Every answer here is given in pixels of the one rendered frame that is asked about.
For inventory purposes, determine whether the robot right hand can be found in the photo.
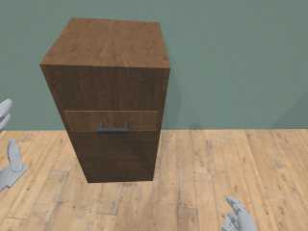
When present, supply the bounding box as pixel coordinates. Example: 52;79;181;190
221;195;258;231

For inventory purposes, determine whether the handle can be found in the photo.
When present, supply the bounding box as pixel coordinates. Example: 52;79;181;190
97;120;128;135

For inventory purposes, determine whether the cabinet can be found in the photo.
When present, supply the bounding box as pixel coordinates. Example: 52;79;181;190
39;17;170;184

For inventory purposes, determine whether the robot left hand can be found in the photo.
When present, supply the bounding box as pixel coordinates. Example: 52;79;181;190
0;98;28;193

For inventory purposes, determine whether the drawer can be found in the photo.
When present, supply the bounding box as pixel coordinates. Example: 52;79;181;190
64;111;158;131

